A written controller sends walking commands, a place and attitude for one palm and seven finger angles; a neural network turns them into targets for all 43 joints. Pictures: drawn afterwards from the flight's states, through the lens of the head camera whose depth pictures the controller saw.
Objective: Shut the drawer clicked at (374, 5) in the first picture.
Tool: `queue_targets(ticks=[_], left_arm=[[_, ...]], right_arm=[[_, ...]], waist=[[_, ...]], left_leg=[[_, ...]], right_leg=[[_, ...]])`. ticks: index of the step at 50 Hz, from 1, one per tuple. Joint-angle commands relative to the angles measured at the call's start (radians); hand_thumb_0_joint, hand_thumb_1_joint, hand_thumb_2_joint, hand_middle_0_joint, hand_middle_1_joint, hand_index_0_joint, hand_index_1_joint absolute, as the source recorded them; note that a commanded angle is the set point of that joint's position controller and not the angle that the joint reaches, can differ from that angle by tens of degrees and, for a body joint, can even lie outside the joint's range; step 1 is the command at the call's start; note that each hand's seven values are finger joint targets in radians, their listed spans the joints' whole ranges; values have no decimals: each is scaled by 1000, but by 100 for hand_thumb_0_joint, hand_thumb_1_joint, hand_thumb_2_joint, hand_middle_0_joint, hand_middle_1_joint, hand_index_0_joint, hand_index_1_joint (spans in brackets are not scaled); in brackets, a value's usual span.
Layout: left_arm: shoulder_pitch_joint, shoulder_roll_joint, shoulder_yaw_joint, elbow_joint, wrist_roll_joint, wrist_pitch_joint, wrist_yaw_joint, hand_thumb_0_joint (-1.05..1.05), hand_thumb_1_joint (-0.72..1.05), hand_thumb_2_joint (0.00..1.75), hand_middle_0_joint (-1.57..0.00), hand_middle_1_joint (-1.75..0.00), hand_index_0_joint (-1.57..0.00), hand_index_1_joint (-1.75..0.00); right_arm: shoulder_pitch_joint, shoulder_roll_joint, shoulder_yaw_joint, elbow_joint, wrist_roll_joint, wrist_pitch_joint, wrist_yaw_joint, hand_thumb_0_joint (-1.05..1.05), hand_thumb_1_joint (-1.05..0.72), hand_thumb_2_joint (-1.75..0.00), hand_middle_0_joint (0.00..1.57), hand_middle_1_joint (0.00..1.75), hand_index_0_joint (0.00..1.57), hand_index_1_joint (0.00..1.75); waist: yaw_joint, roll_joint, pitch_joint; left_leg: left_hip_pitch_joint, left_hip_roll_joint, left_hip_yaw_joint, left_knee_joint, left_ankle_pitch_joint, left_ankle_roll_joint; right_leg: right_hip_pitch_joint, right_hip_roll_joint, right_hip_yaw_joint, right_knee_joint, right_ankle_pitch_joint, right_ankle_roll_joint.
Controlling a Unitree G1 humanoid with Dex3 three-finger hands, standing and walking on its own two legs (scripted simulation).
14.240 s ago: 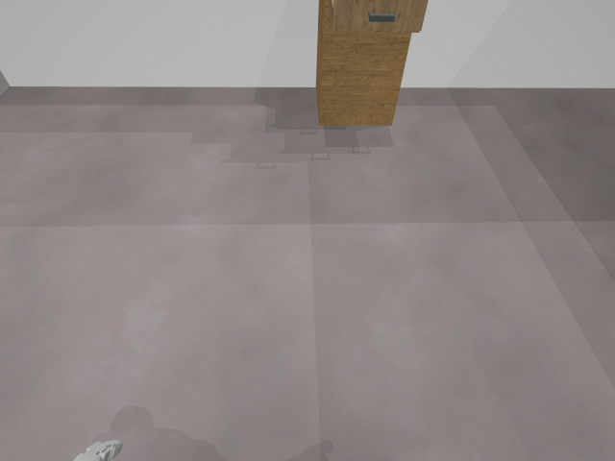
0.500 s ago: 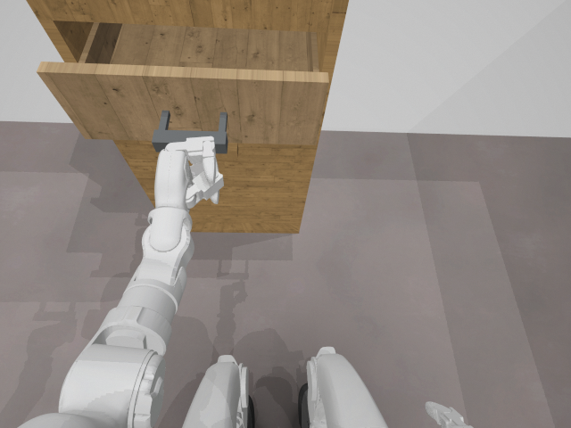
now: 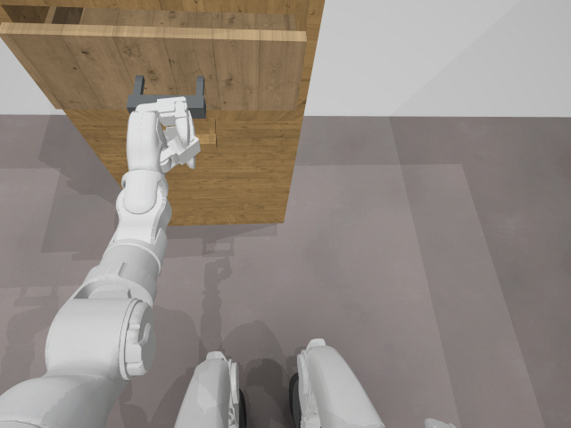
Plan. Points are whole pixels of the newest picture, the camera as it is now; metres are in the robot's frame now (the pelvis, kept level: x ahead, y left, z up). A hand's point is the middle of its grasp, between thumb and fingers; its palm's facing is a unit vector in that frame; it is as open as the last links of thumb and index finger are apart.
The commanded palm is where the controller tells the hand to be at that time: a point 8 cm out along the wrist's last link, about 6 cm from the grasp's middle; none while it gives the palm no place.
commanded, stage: push the drawer shut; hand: left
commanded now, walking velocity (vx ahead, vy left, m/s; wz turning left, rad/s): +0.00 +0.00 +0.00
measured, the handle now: (169, 95) +0.58 +0.12 +0.04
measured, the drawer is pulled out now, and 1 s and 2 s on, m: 0.05 0.00 0.00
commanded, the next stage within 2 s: pull the fist back off the drawer in 0.68 s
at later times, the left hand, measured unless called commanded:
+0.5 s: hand (195, 113) +0.55 +0.09 +0.03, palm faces -0.03 -1.00 -0.04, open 2.8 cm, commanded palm +0.56 +0.12 +0.04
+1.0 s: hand (195, 112) +0.55 +0.09 +0.04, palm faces -0.03 -1.00 -0.05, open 2.9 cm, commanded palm +0.56 +0.11 +0.04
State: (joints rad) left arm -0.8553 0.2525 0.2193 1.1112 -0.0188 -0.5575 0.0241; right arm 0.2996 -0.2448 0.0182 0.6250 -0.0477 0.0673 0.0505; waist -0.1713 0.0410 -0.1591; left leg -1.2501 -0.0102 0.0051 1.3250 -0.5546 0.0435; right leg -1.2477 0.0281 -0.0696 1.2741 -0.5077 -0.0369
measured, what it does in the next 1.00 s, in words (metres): stands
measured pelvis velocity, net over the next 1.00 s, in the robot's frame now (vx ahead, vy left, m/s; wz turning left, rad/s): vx -0.03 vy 0.01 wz -0.01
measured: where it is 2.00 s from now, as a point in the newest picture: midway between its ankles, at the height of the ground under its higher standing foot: outside the picture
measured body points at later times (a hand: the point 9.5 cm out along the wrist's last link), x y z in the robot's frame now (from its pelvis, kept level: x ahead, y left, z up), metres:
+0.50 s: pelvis -0.01 +0.00 -0.01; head +0.17 +0.02 +0.40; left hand +0.54 +0.14 +0.04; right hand -0.02 -0.25 -0.13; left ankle +0.03 +0.09 -0.61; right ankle +0.04 -0.10 -0.61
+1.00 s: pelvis -0.03 +0.01 -0.02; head +0.15 +0.04 +0.39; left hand +0.54 +0.14 +0.04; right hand -0.04 -0.25 -0.12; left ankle +0.03 +0.09 -0.61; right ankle +0.04 -0.10 -0.61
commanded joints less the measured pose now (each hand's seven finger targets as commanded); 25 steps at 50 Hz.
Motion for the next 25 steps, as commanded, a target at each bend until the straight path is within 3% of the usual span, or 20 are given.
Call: queue_targets(ticks=[1,3,5,11,12,14,15,17,20,22,25], left_arm=[[-577,203,50,-179,-10,-51,12,0,90,90,-140,-160,-140,-160],[-634,198,36,-192,-10,-53,7,0,90,90,-140,-160,-140,-160],[-630,242,69,-153,-3,-46,6,0,90,90,-140,-160,-140,-160],[-732,229,44,-106,9,-28,14,0,90,90,-140,-160,-140,-160],[-744,259,65,-106,12,-26,19,0,90,90,-140,-160,-140,-160],[-763,260,60,-121,23,-28,17,0,90,90,-140,-160,-140,-160],[-782,246,50,-118,20,-23,18,0,90,90,-140,-160,-140,-160],[-791,276,68,-89,28,-11,21,0,90,90,-140,-160,-140,-160],[-841,269,49,-61,43,3,29,0,90,90,-140,-160,-140,-160],[-902,269,42,-71,46,6,38,0,90,90,-140,-160,-140,-160],[-960,299,50,-100,53,-1,50,0,90,90,-140,-160,-140,-160]], right_arm=[[158,-175,-52,-48,-5,-10,-10,0,-90,-90,20,30,20,30],[167,-174,-49,-51,-7,-13,-10,0,-90,-90,20,30,20,30],[175,-181,-48,-47,-8,-10,-9,0,-90,-90,20,30,20,30],[196,-191,-45,-30,-16,-11,-6,0,-90,-90,20,30,20,30],[205,-193,-43,-30,-19,-10,-5,0,-90,-90,20,30,20,30],[215,-194,-45,-31,-22,-11,-1,0,-90,-90,20,30,20,30],[218,-192,-44,-29,-24,-9,1,0,-90,-90,20,30,20,30],[229,-197,-41,-26,-25,-6,1,0,-90,-90,20,30,20,30],[242,-200,-38,-16,-28,-5,5,0,-90,-90,20,30,20,30],[250,-203,-40,-10,-29,-5,2,0,-90,-90,20,30,20,30],[261,-204,-37,-5,-32,-12,-1,0,-90,-90,20,30,20,30]], waist=[[-72,38,-498],[-85,61,-516],[-76,70,-537],[-119,108,-521],[-116,104,-533],[-113,141,-596],[-124,146,-589],[-130,119,-554],[-148,148,-543],[-175,122,-530],[-176,177,-581]], left_leg=[[284,1,-65,-136,224,-6],[298,0,-68,-132,229,-3],[298,1,-74,-128,233,-7],[329,10,-103,-119,240,-8],[320,11,-102,-114,249,-7],[360,13,-110,-109,286,-11],[363,14,-112,-106,292,-11],[328,16,-112,-106,273,-8],[336,19,-129,-106,260,-10],[313,19,-126,-98,222,-2],[348,18,-133,-97,228,-5]], right_leg=[[278,10,76,-177,186,13],[267,12,74,-170,189,12],[263,14,71,-166,181,9],[165,15,53,-153,163,9],[179,17,55,-150,169,9],[173,16,51,-137,191,9],[163,17,49,-138,196,9],[167,19,49,-143,183,10],[116,19,41,-136,165,8],[104,20,47,-146,143,15],[94,20,46,-140,145,12]])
